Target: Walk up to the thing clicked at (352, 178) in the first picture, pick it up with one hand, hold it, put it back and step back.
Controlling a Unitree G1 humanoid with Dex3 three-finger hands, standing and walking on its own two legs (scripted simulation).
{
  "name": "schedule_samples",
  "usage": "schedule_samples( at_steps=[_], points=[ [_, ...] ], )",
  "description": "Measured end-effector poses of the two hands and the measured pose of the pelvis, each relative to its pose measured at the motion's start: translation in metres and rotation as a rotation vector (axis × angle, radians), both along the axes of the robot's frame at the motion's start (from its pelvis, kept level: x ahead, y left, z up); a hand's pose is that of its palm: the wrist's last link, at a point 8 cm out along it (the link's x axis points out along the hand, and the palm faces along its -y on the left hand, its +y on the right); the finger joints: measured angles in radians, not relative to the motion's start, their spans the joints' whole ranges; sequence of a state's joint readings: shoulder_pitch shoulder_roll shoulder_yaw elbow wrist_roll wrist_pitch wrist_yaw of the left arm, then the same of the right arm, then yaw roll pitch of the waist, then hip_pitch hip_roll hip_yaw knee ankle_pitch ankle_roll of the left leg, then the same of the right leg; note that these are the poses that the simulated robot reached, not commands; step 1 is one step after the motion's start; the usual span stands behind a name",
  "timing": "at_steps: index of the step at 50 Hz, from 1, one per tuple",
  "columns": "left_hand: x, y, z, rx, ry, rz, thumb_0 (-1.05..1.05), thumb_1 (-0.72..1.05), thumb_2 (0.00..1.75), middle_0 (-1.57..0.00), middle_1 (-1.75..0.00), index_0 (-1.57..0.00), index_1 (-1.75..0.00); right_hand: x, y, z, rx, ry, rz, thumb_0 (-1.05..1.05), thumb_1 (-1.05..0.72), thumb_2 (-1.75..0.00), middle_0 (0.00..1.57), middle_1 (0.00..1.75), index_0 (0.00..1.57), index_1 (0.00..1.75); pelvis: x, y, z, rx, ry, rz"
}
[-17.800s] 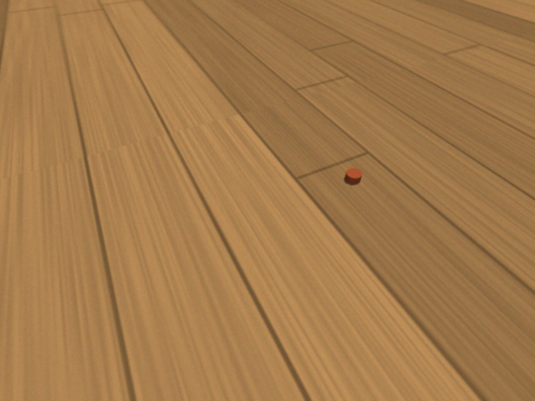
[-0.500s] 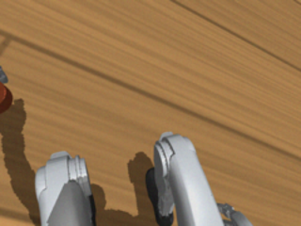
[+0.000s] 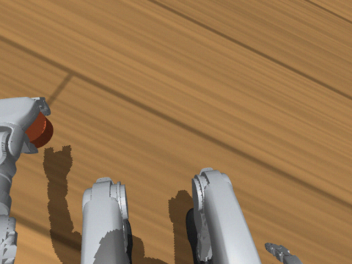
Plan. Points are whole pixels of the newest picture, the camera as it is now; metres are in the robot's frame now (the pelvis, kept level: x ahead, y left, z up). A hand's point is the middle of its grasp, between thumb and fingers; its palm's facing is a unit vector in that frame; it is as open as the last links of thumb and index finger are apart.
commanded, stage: lift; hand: left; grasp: from above
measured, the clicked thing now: (29, 128) +0.45 +0.33 -0.14
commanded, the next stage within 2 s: hold in 1.22 s
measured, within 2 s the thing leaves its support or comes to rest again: neither
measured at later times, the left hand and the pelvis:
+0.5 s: hand out of the picture +0.36 +0.30 +0.10, palm faces -0.42 -0.12 -0.90, open 10.8 cm; pelvis +0.01 +0.00 +0.17, yaw +4 degrees
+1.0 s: hand out of the picture +0.35 +0.26 +0.23, palm faces -0.42 -0.10 -0.90, open 10.7 cm; pelvis +0.04 +0.00 +0.30, yaw +5 degrees
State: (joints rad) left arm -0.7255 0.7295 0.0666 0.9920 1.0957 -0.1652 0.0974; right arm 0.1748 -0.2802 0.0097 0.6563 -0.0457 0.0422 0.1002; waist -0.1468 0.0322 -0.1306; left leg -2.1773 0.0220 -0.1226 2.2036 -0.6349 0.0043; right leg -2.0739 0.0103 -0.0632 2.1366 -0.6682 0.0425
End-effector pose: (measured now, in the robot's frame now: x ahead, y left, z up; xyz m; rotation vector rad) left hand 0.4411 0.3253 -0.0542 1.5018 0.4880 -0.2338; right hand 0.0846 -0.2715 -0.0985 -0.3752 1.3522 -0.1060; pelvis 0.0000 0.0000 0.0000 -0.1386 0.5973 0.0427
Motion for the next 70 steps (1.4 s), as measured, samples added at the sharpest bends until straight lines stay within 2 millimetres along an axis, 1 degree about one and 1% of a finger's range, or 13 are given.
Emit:
schedule_samples(
  at_steps=[6, 13, 17, 25, 28, 31, 35, 39, 43, 50, 59, 64, 70],
  points=[
    [-0.019, -0.001, 0.041, -0.003, 0.008, 0.01, 0.0, -0.1, 0.62, -0.51, -0.76, -0.58, -0.73, 0.021, 0.006, 0.025, 0.016, -0.074, 0.001, 0.01, -0.92, -0.9, 0.2, 0.3, 0.2, 0.3, -0.001, 0.001, 0.03, 0.009, -0.009, 0.009],
    [-0.043, -0.012, 0.093, -0.04, 0.002, -0.009, 0.0, -0.1, 0.64, -0.48, -0.79, -0.56, -0.76, 0.04, 0.013, 0.067, 0.023, -0.143, -0.002, 0.01, -0.91, -0.9, 0.2, 0.3, 0.2, 0.3, 0.0, 0.002, 0.074, 0.021, -0.043, 0.02],
    [-0.054, -0.018, 0.131, -0.045, -0.023, -0.013, 0.01, -0.11, 0.65, -0.47, -0.8, -0.55, -0.77, 0.049, 0.016, 0.096, 0.023, -0.183, -0.01, 0.01, -0.91, -0.9, 0.2, 0.3, 0.2, 0.3, 0.001, 0.002, 0.103, 0.03, -0.077, 0.028],
    [-0.078, -0.027, 0.21, -0.044, -0.024, 0.015, 0.01, -0.11, 0.67, -0.46, -0.82, -0.54, -0.79, 0.06, 0.023, 0.163, 0.042, -0.25, -0.037, 0.01, -0.91, -0.89, 0.2, 0.3, 0.2, 0.3, 0.007, 0.001, 0.171, 0.055, -0.155, 0.04],
    [-0.088, -0.031, 0.235, -0.043, -0.007, 0.022, 0.01, -0.11, 0.67, -0.45, -0.82, -0.53, -0.8, 0.062, 0.024, 0.187, 0.049, -0.275, -0.046, 0.01, -0.91, -0.89, 0.2, 0.3, 0.2, 0.3, 0.011, 0.001, 0.195, 0.066, -0.19, 0.042],
    [-0.097, -0.035, 0.254, -0.049, 0.013, 0.026, 0.01, -0.1, 0.66, -0.45, -0.82, -0.54, -0.79, 0.064, 0.024, 0.209, 0.05, -0.298, -0.051, 0.01, -0.91, -0.89, 0.2, 0.3, 0.2, 0.3, 0.015, 0.001, 0.216, 0.076, -0.223, 0.044],
    [-0.104, -0.041, 0.274, -0.047, 0.029, 0.019, 0.01, -0.09, 0.63, -0.46, -0.82, -0.54, -0.79, 0.065, 0.022, 0.233, 0.048, -0.318, -0.053, 0.01, -0.91, -0.9, 0.2, 0.3, 0.2, 0.3, 0.02, -0.001, 0.24, 0.086, -0.26, 0.049],
    [-0.105, -0.047, 0.293, -0.041, 0.019, 0.01, 0.01, -0.08, 0.61, -0.46, -0.82, -0.55, -0.78, 0.065, 0.019, 0.253, 0.046, -0.329, -0.057, 0.01, -0.91, -0.9, 0.2, 0.3, 0.2, 0.3, 0.025, -0.002, 0.26, 0.095, -0.29, 0.051],
    [-0.102, -0.054, 0.312, -0.028, 0.0, 0.002, 0.01, -0.07, 0.59, -0.46, -0.82, -0.55, -0.78, 0.066, 0.017, 0.269, 0.047, -0.331, -0.065, 0.01, -0.91, -0.9, 0.2, 0.3, 0.2, 0.3, 0.031, -0.002, 0.278, 0.104, -0.318, 0.05],
    [-0.088, -0.061, 0.342, -0.021, -0.018, 0.024, 0.01, -0.07, 0.57, -0.47, -0.81, -0.56, -0.77, 0.066, 0.016, 0.293, 0.056, -0.329, -0.088, 0.01, -0.91, -0.9, 0.2, 0.3, 0.2, 0.3, 0.042, -0.001, 0.305, 0.117, -0.362, 0.043],
    [-0.08, -0.065, 0.362, -0.038, 0.01, 0.047, 0.01, -0.08, 0.56, -0.49, -0.79, -0.58, -0.75, 0.074, 0.019, 0.316, 0.066, -0.321, -0.103, 0.01, -0.91, -0.9, 0.2, 0.3, 0.2, 0.3, 0.057, 0.002, 0.33, 0.128, -0.396, 0.034],
    [-0.077, -0.065, 0.372, -0.036, 0.013, 0.038, 0.0, -0.08, 0.56, -0.5, -0.77, -0.59, -0.73, 0.085, 0.021, 0.325, 0.07, -0.322, -0.101, 0.01, -0.91, -0.89, 0.2, 0.3, 0.2, 0.3, 0.067, 0.004, 0.34, 0.134, -0.413, 0.033],
    [-0.066, -0.063, 0.388, -0.027, -0.01, 0.049, 0.0, -0.08, 0.56, -0.51, -0.77, -0.6, -0.73, 0.102, 0.024, 0.335, 0.076, -0.332, -0.095, 0.01, -0.91, -0.89, 0.2, 0.3, 0.2, 0.3, 0.078, 0.005, 0.349, 0.139, -0.431, 0.036]
  ],
)
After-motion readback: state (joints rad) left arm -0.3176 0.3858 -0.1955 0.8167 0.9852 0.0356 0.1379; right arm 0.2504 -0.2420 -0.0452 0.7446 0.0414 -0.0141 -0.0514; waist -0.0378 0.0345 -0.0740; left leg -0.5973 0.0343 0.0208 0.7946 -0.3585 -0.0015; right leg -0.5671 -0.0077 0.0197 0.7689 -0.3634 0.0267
